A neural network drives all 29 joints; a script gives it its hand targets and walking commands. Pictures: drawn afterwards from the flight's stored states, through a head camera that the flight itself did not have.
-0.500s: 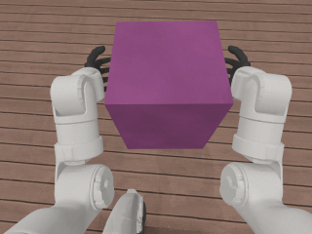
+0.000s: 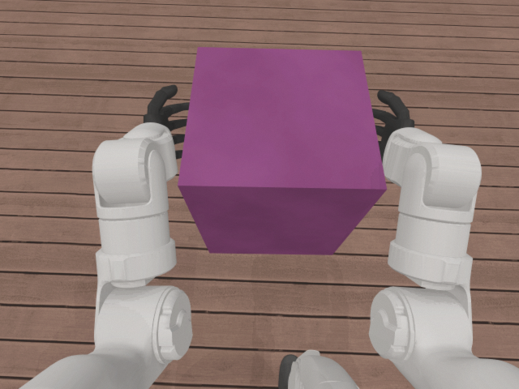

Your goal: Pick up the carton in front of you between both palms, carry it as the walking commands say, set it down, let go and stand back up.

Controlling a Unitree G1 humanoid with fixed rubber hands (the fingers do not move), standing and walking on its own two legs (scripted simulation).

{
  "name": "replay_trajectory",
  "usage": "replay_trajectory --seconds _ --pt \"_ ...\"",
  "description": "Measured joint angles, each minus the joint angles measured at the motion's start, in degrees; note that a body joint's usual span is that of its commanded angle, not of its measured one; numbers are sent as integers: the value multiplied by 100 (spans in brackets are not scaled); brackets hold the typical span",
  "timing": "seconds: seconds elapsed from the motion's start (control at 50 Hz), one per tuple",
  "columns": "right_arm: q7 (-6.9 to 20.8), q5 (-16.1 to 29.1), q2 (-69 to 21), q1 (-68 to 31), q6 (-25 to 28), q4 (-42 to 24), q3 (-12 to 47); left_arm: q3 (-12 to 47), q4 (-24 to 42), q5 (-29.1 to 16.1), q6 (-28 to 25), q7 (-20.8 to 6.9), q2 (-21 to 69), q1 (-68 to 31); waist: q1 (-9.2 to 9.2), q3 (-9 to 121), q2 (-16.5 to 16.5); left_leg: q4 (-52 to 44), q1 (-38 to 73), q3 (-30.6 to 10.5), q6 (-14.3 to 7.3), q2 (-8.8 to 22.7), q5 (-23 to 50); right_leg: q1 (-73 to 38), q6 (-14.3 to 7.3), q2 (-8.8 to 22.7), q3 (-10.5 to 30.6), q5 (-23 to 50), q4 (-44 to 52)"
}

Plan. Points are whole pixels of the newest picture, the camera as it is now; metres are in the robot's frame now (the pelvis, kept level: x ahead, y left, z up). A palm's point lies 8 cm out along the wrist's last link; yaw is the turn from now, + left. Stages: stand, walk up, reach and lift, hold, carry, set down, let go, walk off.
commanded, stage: carry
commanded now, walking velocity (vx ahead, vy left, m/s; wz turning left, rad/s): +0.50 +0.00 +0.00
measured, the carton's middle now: (274, 166) +0.41 -0.01 +0.10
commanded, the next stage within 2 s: none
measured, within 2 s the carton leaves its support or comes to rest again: neither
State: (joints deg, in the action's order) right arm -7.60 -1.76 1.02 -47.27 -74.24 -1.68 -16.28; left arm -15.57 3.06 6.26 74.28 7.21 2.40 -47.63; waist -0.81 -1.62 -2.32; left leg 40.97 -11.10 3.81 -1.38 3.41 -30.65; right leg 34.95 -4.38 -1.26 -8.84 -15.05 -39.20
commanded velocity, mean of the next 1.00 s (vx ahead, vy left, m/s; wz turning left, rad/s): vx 0.50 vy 0.00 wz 0.00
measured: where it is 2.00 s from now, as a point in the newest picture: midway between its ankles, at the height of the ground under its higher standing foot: (254, 119)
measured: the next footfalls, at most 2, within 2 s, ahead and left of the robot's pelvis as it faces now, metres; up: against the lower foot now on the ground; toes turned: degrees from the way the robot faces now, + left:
left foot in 0.38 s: +0.42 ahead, +0.11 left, +0.06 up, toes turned +6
right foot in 0.78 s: +0.67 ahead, -0.09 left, +0.09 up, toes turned -7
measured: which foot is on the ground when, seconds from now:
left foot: down 0.00-0.00, up 0.02-0.36, down 0.38-0.80, up 0.82-1.00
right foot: down 0.00-0.40, up 0.42-0.76, down 0.78-1.00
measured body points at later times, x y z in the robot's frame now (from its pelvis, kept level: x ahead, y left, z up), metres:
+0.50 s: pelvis +0.32 +0.03 +0.05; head +0.35 +0.03 +0.50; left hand +0.72 +0.16 +0.19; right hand +0.69 -0.14 +0.19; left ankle +0.38 +0.11 -0.67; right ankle +0.20 -0.08 -0.56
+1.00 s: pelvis +0.62 +0.00 +0.10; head +0.67 +0.00 +0.54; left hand +1.00 +0.18 +0.24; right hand +1.03 -0.12 +0.24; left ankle +0.63 +0.12 -0.54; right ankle +0.63 -0.08 -0.64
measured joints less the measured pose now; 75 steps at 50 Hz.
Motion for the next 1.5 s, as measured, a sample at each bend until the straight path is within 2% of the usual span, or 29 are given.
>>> replay_trajectory --seconds 0.06,0.1,0.18,0.26,0.32,0.36,0.38,0.4,0.46,0.5,0.58,0.66,0.74,0.78,0.8,0.86,0.9,0.96,1.04,1.1,1.16,1.18,1.2,1.22,1.26,1.3,1.34,1.4,1.5 --pt "46 -59 77 -7 -99 442 0 121 -535 -22 29 1 -79 -6 359 61 142 2717 -1087 -435 -72 -284 268 -408 -49 -11 78 -506 13" --pt "46 -161 25 -37 -195 572 -6 165 -652 -146 78 15 -164 73 516 42 218 3511 -1756 -442 -131 -360 509 -770 21 14 148 -543 342" --pt "46 -333 -97 -122 -290 451 -44 139 -568 -375 100 89 -258 91 671 -34 275 3271 -2748 -319 -138 -278 742 -1442 26 93 227 -657 912" --pt "45 -402 -140 -194 -314 201 -84 39 -475 -436 70 110 -261 -72 676 34 260 1985 -3212 -157 -62 -128 935 -2030 117 149 276 -906 1282" --pt "47 -396 -105 -227 -328 253 -96 1 -629 -420 73 111 -266 -210 579 204 291 686 -3053 65 -93 -135 1210 -2469 253 221 313 -1209 1423" --pt "47 -381 -78 -285 -312 474 -70 -22 -801 -410 105 110 -311 -271 428 315 365 -117 -2650 349 -194 -283 1376 -2694 354 352 349 -1550 1206" --pt "47 -378 -75 -332 -274 644 -34 -36 -890 -412 122 103 -363 -289 314 342 407 -329 -2425 448 -244 -361 1626 -2689 373 443 379 -1743 788" --pt "22 -388 -89 -353 -204 810 39 -44 -975 -407 112 83 -415 -277 201 339 450 -152 -2353 515 -271 -398 1585 -2487 380 546 447 -1696 62" --pt "14 -383 -131 -213 -127 1102 189 -100 -1178 -367 143 35 -454 -161 -159 278 346 -55 -2007 479 -308 -427 1025 -1370 310 265 920 -1362 -2703" --pt "-12 -253 -94 -40 -157 1049 255 -121 -1175 -279 217 35 -385 -126 -310 187 293 -356 -1681 424 -258 -418 966 -652 246 173 913 -1104 -3620" --pt "-92 -45 -63 81 -153 716 230 -164 -840 -152 271 34 -249 -110 -448 -13 255 -911 -1072 364 -251 -377 874 407 198 235 785 -863 -3529" --pt "-118 4 -93 5 -91 395 142 -195 -374 -109 255 33 -170 -99 -447 -30 258 -1303 -512 321 -183 -352 653 901 234 376 646 -713 -2334" --pt "-118 -12 -92 -140 -96 351 84 -197 -240 -121 244 31 -176 -129 -311 140 180 -1460 46 264 -9 -246 244 576 158 304 350 -355 -552" --pt "-110 -7 -12 -203 -129 474 55 -160 -464 -117 199 30 -182 -222 -156 221 88 -937 145 199 54 -90 -112 87 29 139 97 100 164" --pt "-90 -3 51 -210 -126 559 36 -111 -625 -102 136 31 -168 -257 -62 230 23 -266 -35 132 64 24 -49 -4 -1 98 19 84 31" --pt "-18 -41 132 -166 -167 829 -36 64 -965 -62 73 30 -138 -182 305 236 108 2497 -1110 -349 8 -249 186 -343 -9 59 60 -488 -67" --pt "-15 -123 86 -173 -247 893 -54 141 -964 -164 110 42 -185 -36 469 198 155 3455 -1807 -390 -70 -350 372 -673 52 62 117 -570 221" --pt "-14 -240 -9 -203 -331 753 -78 152 -781 -344 149 93 -244 73 613 105 198 3470 -2606 -333 -115 -307 553 -1161 77 100 168 -643 640" --pt "-12 -310 -79 -250 -357 424 -120 70 -567 -444 123 136 -253 -16 672 96 218 2297 -3187 -193 -78 -132 699 -1747 144 161 208 -877 1015" --pt "-8 -328 -80 -267 -347 410 -146 26 -669 -439 101 137 -258 -139 612 238 271 911 -3082 -22 -84 -93 997 -2183 276 241 237 -1160 1174" --pt "4 -348 -68 -348 -287 762 -101 -5 -949 -426 121 119 -346 -220 397 415 400 -262 -2457 365 -211 -293 1436 -2495 418 468 306 -1687 772" --pt "5 -363 -85 -370 -213 935 -45 -16 -1054 -428 105 93 -412 -221 286 433 471 -169 -2351 451 -239 -357 1531 -2384 419 597 369 -1803 198" --pt "5 -387 -115 -360 -137 1099 24 -35 -1153 -433 82 62 -468 -183 150 442 462 -4 -2277 475 -250 -382 1358 -2133 427 565 562 -1739 -617" --pt "5 -403 -139 -308 -96 1213 82 -50 -1249 -428 74 37 -494 -140 33 440 415 49 -2167 463 -258 -386 1155 -1794 398 443 752 -1670 -1531" --pt "7 -354 -135 -127 -98 1273 186 -66 -1367 -372 120 22 -475 -90 -156 396 328 -128 -1865 413 -256 -384 928 -1068 316 240 880 -1452 -2998" --pt "-7 -228 -87 51 -127 1159 264 -59 -1345 -291 183 21 -416 -79 -285 305 292 -452 -1535 374 -207 -374 914 -430 265 176 839 -1165 -3560" --pt "-79 -103 -61 130 -147 973 301 -40 -1195 -222 219 42 -354 -80 -370 199 270 -740 -1220 349 -216 -356 872 95 236 191 774 -1025 -3541" --pt "-123 -24 -68 102 -134 703 242 -96 -863 -156 236 58 -276 -101 -438 110 261 -1073 -790 324 -195 -341 744 684 243 286 680 -919 -3027" --pt "-140 -7 -74 -98 -136 495 156 -155 -472 -130 267 57 -235 -151 -381 207 215 -1471 -52 282 -41 -285 370 735 210 362 443 -465 -1017"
